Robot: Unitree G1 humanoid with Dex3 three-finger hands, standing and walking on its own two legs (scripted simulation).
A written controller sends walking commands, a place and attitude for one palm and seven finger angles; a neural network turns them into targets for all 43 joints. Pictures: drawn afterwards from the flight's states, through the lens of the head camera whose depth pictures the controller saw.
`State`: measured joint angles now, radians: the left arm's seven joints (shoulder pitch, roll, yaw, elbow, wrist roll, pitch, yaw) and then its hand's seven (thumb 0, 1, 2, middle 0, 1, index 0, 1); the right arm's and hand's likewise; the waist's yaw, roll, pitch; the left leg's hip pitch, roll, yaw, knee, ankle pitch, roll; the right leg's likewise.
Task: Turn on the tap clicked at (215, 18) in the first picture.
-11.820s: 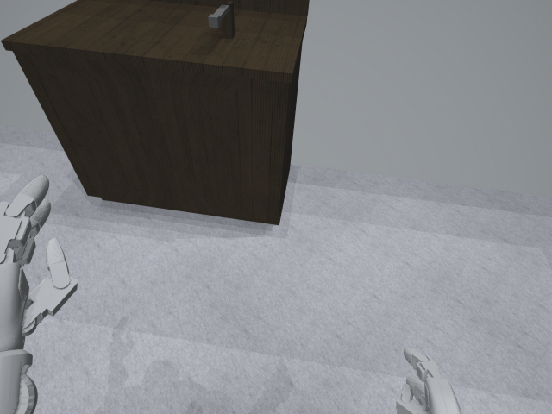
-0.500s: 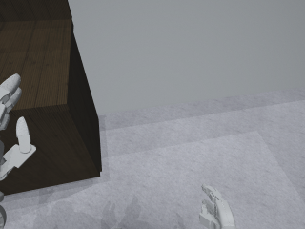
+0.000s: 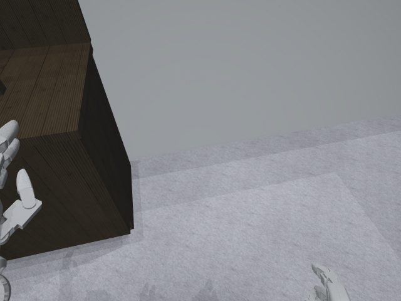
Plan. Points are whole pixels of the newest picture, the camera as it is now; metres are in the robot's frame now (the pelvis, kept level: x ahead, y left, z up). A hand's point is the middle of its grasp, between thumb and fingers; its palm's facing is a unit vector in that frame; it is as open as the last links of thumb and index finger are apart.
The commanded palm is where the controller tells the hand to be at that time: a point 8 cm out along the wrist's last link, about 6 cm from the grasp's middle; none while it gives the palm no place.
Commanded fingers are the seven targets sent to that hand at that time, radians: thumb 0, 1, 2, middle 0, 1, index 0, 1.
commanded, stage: come to a stop and stand still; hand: left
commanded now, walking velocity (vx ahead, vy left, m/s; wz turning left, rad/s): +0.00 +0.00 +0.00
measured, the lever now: out of the picture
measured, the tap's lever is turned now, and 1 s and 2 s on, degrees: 0 0 0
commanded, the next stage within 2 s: look again from close up in 1.36 s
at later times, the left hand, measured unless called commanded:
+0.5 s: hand (16, 242) +0.17 +0.25 +0.16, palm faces +0.38 -0.84 -0.39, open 7.4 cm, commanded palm +0.12 +0.30 +0.18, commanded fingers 0.00 0.90 0.90 -0.20 -0.30 -0.20 -0.30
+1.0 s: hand (7, 217) +0.20 +0.28 +0.16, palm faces +0.40 -0.84 -0.38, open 7.4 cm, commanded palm +0.15 +0.32 +0.18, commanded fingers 0.00 0.90 0.90 -0.20 -0.30 -0.20 -0.30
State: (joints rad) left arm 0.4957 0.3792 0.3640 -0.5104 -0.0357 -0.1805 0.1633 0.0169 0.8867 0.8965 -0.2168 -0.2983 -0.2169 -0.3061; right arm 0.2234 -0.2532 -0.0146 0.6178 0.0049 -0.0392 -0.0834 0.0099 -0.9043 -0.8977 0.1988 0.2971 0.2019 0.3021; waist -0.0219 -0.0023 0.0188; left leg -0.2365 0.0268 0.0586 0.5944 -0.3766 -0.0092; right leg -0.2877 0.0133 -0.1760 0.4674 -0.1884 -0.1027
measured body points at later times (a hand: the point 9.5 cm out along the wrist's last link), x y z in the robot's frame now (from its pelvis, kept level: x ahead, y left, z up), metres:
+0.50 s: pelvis -0.04 +0.02 +0.00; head -0.04 +0.02 +0.45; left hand +0.14 +0.30 +0.18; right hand +0.11 -0.21 -0.09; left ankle -0.02 +0.12 -0.74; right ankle +0.05 -0.05 -0.74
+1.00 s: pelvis -0.01 +0.04 +0.00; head -0.01 +0.05 +0.45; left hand +0.18 +0.33 +0.18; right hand +0.15 -0.18 -0.09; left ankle -0.02 +0.12 -0.74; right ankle +0.05 -0.05 -0.74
